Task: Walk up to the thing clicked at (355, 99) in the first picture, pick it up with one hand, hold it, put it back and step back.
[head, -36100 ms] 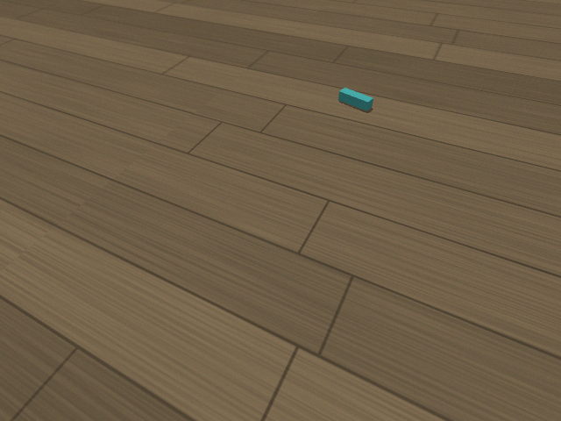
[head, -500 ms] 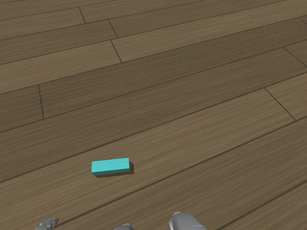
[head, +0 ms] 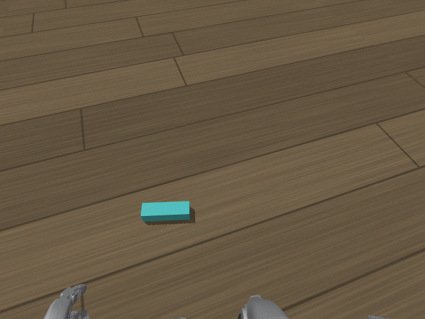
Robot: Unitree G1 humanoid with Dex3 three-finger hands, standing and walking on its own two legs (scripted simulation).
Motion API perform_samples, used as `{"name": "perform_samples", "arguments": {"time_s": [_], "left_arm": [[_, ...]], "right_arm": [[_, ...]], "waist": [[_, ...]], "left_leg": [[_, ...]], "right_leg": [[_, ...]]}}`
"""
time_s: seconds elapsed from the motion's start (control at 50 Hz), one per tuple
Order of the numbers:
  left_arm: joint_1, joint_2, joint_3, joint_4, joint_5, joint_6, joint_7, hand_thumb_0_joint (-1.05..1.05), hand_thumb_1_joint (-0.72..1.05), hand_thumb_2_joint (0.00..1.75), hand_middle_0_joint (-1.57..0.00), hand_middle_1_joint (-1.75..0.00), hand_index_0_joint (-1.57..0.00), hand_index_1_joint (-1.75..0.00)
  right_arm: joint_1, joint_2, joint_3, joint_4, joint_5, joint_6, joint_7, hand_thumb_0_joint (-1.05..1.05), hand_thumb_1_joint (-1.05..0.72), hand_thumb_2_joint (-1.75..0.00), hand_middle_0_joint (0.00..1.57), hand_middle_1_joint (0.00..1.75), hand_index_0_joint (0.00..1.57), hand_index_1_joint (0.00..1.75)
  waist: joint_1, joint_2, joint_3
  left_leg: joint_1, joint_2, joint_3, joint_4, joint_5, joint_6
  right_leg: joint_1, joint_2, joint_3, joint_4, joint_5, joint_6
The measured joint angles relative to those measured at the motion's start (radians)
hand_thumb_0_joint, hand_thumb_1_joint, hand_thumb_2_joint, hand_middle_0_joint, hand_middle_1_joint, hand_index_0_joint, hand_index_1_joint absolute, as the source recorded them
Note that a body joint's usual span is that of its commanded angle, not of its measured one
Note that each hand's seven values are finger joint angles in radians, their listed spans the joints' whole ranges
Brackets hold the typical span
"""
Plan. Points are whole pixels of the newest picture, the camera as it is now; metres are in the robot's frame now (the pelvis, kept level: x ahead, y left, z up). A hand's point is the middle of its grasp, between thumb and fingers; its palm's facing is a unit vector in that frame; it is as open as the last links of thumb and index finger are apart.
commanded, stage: step back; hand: left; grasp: from above
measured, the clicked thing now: (166, 211) +0.64 +0.24 -0.72
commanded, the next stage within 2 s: none
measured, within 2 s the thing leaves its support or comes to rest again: neither
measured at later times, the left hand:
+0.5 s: hand out of the picture -0.08 +0.22 -0.13, palm faces -0.03 -0.91 -0.42, open 7.4 cm
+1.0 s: hand out of the picture -0.25 +0.21 -0.14, palm faces -0.04 -0.91 -0.41, open 7.4 cm
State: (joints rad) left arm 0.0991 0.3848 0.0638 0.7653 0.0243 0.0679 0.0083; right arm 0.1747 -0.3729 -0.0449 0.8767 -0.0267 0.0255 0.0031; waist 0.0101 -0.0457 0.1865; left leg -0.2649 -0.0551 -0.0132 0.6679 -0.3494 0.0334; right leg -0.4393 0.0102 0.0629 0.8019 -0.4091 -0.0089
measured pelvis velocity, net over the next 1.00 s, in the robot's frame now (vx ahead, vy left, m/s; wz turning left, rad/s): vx -0.34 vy -0.06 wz -0.04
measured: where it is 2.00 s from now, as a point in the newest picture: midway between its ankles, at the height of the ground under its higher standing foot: outside the picture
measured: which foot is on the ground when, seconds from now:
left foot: down 0.00-0.34, up 0.36-0.64, down 0.66-1.00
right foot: up 0.00-0.30, down 0.32-0.68, up 0.70-1.00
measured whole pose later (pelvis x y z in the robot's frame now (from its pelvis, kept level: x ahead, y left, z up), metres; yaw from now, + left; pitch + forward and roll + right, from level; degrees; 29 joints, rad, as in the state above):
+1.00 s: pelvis -0.34 -0.06 +0.00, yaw -2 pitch -2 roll +0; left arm 0.18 0.39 0.06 0.87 0.02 0.04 0.01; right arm 0.10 -0.39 -0.05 0.82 -0.03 0.06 0.01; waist 0.03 0.01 0.16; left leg -0.43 0.04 0.02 0.64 -0.18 0.00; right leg -0.22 0.03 0.04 0.71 -0.45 0.00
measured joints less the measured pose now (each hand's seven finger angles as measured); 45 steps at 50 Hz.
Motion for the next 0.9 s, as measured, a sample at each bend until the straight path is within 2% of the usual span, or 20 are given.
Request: {"name": "perform_samples", "arguments": {"time_s": [0.02,0.06,0.1,0.14,0.24,0.3,0.32,0.34,0.36,0.4,0.44,0.5,0.56,0.62,0.66,0.7,0.74,0.8,0.84,0.9], "left_arm": [[0.004,-0.001,0.002,0.012,0.001,0.007,0.001,0.00,0.90,0.90,-0.21,-0.30,-0.20,-0.30],[0.017,0.005,0.007,0.028,-0.006,0.011,0.002,0.00,0.90,0.90,-0.21,-0.30,-0.20,-0.30],[0.034,0.012,0.014,0.035,-0.009,0.007,0.000,0.00,0.90,0.90,-0.21,-0.30,-0.20,-0.30],[0.054,0.017,0.021,0.038,-0.007,0.003,-0.001,0.00,0.90,0.90,-0.21,-0.30,-0.20,-0.30],[0.090,0.023,0.024,0.057,-0.002,0.004,-0.007,0.00,0.90,0.90,-0.20,-0.30,-0.20,-0.30],[0.101,0.021,0.021,0.074,0.000,-0.007,-0.013,0.00,0.90,0.90,-0.20,-0.30,-0.20,-0.30],[0.104,0.019,0.020,0.082,0.001,-0.013,-0.014,0.00,0.90,0.90,-0.20,-0.30,-0.20,-0.30],[0.098,0.002,0.019,0.094,0.007,-0.017,-0.013,0.00,0.90,0.90,-0.20,-0.30,-0.20,-0.30],[0.099,-0.011,0.015,0.098,0.011,-0.018,-0.017,0.00,0.90,0.90,-0.20,-0.30,-0.20,-0.30],[0.118,-0.018,0.006,0.091,0.017,-0.017,-0.024,0.00,0.90,0.90,-0.20,-0.30,-0.20,-0.30],[0.129,-0.028,-0.001,0.089,0.016,-0.017,-0.020,0.00,0.90,0.90,-0.21,-0.30,-0.20,-0.30],[0.120,-0.034,-0.002,0.078,0.021,-0.015,-0.011,0.00,0.90,0.90,-0.21,-0.30,-0.20,-0.30],[0.090,-0.028,-0.002,0.050,0.024,-0.017,0.000,0.00,0.90,0.90,-0.21,-0.30,-0.20,-0.30],[0.049,-0.014,-0.004,0.019,0.018,-0.020,0.006,0.00,0.90,0.90,-0.21,-0.30,-0.20,-0.30],[0.023,-0.003,-0.009,0.006,0.010,-0.017,0.005,0.00,0.90,0.90,-0.21,-0.30,-0.20,-0.30],[0.000,0.010,-0.009,0.010,0.002,-0.010,0.008,0.00,0.90,0.90,-0.21,-0.30,-0.20,-0.30],[-0.003,0.005,-0.008,0.029,0.001,0.001,0.012,0.00,0.90,0.90,-0.21,-0.30,-0.20,-0.30],[0.008,0.008,-0.003,0.053,-0.011,0.009,0.014,0.00,0.90,0.90,-0.21,-0.30,-0.20,-0.30],[0.022,0.009,0.001,0.058,-0.012,0.003,0.012,0.00,0.90,0.90,-0.21,-0.30,-0.20,-0.30],[0.045,0.009,0.002,0.066,-0.009,-0.006,0.008,0.00,0.90,0.90,-0.21,-0.30,-0.20,-0.30]], "right_arm": [[0.002,0.002,0.002,-0.002,-0.003,-0.003,0.003,0.01,-0.91,-0.89,0.20,0.30,0.21,0.30],[0.005,0.012,0.007,-0.005,-0.005,-0.006,0.000,0.01,-0.91,-0.89,0.20,0.30,0.21,0.30],[0.005,0.017,0.007,-0.011,-0.005,-0.007,-0.004,0.01,-0.91,-0.89,0.20,0.30,0.21,0.30],[-0.003,0.016,0.004,-0.022,-0.004,-0.006,-0.007,0.01,-0.90,-0.89,0.21,0.30,0.21,0.30],[-0.036,0.000,-0.005,-0.062,-0.004,-0.008,-0.011,0.01,-0.90,-0.89,0.21,0.30,0.21,0.30],[-0.056,-0.018,-0.007,-0.078,-0.003,0.003,-0.008,0.01,-0.90,-0.89,0.20,0.30,0.21,0.30],[-0.062,-0.026,-0.007,-0.080,0.000,0.008,-0.006,0.01,-0.90,-0.89,0.20,0.30,0.21,0.30],[-0.070,-0.041,-0.012,-0.075,0.004,0.015,-0.007,0.01,-0.90,-0.89,0.20,0.30,0.21,0.30],[-0.071,-0.047,-0.018,-0.066,0.010,0.023,-0.010,0.01,-0.90,-0.89,0.20,0.30,0.21,0.30],[-0.059,-0.039,-0.021,-0.043,0.017,0.037,-0.018,0.01,-0.91,-0.89,0.20,0.30,0.21,0.30],[-0.038,-0.040,-0.017,-0.032,0.026,0.039,-0.019,0.01,-0.91,-0.89,0.20,0.30,0.21,0.30],[-0.003,-0.043,-0.011,-0.027,0.029,0.028,-0.021,0.01,-0.91,-0.89,0.20,0.30,0.21,0.30],[0.022,-0.039,-0.008,-0.017,0.022,0.029,-0.021,0.01,-0.91,-0.89,0.20,0.30,0.21,0.30],[0.032,-0.031,-0.008,-0.007,0.015,0.030,-0.017,0.01,-0.91,-0.89,0.20,0.30,0.21,0.30],[0.036,-0.025,-0.010,-0.001,0.010,0.024,-0.012,0.01,-0.91,-0.89,0.20,0.30,0.21,0.30],[0.021,-0.004,-0.009,0.009,0.002,0.024,-0.006,0.01,-0.91,-0.89,0.20,0.30,0.21,0.30],[0.018,-0.001,-0.003,0.005,-0.005,0.024,0.007,0.01,-0.91,-0.89,0.20,0.30,0.21,0.30],[0.013,0.010,0.006,0.001,-0.011,0.020,0.003,0.01,-0.91,-0.89,0.20,0.30,0.21,0.30],[0.003,0.011,0.007,-0.006,-0.011,0.021,0.000,0.01,-0.91,-0.89,0.20,0.30,0.21,0.30],[-0.026,0.006,0.003,-0.028,-0.011,0.023,-0.001,0.01,-0.90,-0.89,0.20,0.30,0.21,0.30]], "waist": [[-0.009,0.009,-0.003],[-0.012,0.011,-0.013],[-0.006,0.009,-0.022],[0.000,0.007,-0.024],[0.008,0.020,-0.012],[0.013,0.036,-0.011],[0.015,0.046,-0.013],[0.008,0.085,-0.003],[-0.001,0.108,-0.002],[0.017,0.086,-0.022],[0.025,0.072,-0.036],[0.021,0.067,-0.045],[0.014,0.067,-0.038],[0.006,0.060,-0.021],[-0.003,0.050,-0.014],[0.006,0.003,0.012],[-0.006,0.018,0.008],[-0.015,0.024,-0.012],[-0.009,0.026,-0.022],[0.000,0.035,-0.023]], "left_leg": [[-0.006,0.012,-0.010,-0.003,0.010,0.002],[-0.011,0.032,-0.016,-0.034,0.042,-0.001],[-0.021,0.047,-0.014,-0.061,0.073,-0.005],[-0.036,0.059,-0.009,-0.076,0.098,-0.008],[-0.095,0.090,0.006,-0.063,0.140,-0.020],[-0.150,0.109,0.012,-0.021,0.154,-0.041],[-0.171,0.118,0.010,0.001,0.155,-0.051],[-0.188,0.137,-0.015,0.023,0.156,-0.051],[-0.204,0.124,-0.056,0.048,0.102,-0.044],[-0.242,0.043,-0.099,0.199,-0.070,-0.043],[-0.263,-0.028,-0.125,0.359,-0.110,-0.041],[-0.238,-0.065,-0.118,0.445,-0.120,-0.047],[-0.161,-0.047,-0.094,0.363,-0.146,-0.053],[-0.065,-0.012,-0.050,0.178,-0.146,-0.046],[0.001,0.002,-0.021,0.027,-0.060,-0.030],[0.004,-0.023,0.005,0.003,-0.006,-0.007],[-0.019,-0.003,-0.003,0.011,0.010,0.003],[-0.034,0.025,-0.009,-0.030,0.061,0.000],[-0.049,0.042,-0.005,-0.052,0.092,-0.001],[-0.081,0.063,0.007,-0.065,0.132,-0.005]], "right_leg": [[-0.018,0.036,0.025,0.089,-0.061,-0.002],[-0.048,0.092,0.070,0.259,-0.100,-0.008],[-0.055,0.117,0.091,0.367,-0.093,-0.003],[-0.035,0.118,0.101,0.404,-0.086,0.013],[0.082,0.061,0.071,0.215,-0.105,0.038],[0.180,0.020,0.022,-0.035,-0.039,0.027],[0.214,0.016,0.006,-0.122,-0.008,0.020],[0.222,0.039,-0.017,-0.141,0.004,0.014],[0.215,0.048,-0.036,-0.134,0.012,0.008],[0.182,0.023,-0.023,-0.110,0.023,-0.005],[0.170,-0.002,-0.014,-0.129,0.053,-0.006],[0.146,-0.023,-0.023,-0.151,0.093,-0.006],[0.113,-0.032,-0.050,-0.150,0.120,-0.006],[0.068,-0.046,-0.080,-0.126,0.140,-0.003],[0.030,-0.060,-0.097,-0.092,0.145,0.005],[0.005,-0.076,-0.062,-0.056,0.116,0.007],[-0.031,-0.013,-0.018,0.083,-0.056,0.002],[-0.063,0.075,0.049,0.326,-0.119,-0.007],[-0.046,0.093,0.058,0.390,-0.117,0.001],[0.032,0.073,0.040,0.309,-0.120,0.023]]}}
